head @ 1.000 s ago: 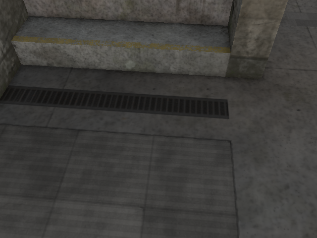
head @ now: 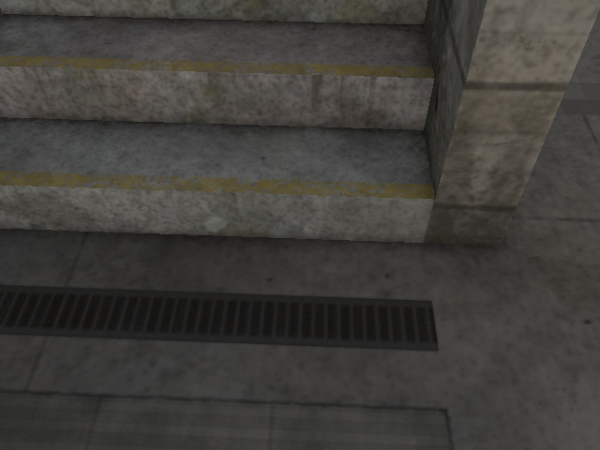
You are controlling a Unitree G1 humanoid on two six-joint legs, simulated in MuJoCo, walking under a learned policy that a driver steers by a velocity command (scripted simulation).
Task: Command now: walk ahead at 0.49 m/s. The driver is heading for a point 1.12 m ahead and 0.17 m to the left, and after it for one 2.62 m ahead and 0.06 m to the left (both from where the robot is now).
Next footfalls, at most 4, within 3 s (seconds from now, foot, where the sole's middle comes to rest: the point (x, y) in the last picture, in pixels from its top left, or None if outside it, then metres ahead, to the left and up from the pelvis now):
0.30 right None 0.34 -0.17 -0.78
0.78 left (291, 424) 0.58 0.03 -0.78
1.12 right None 0.50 -0.17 -0.78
2.22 right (295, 313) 0.87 0.01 -0.78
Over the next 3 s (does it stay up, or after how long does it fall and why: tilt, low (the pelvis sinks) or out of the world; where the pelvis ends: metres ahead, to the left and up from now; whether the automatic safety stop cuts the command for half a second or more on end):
stays up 0.93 0.18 0.00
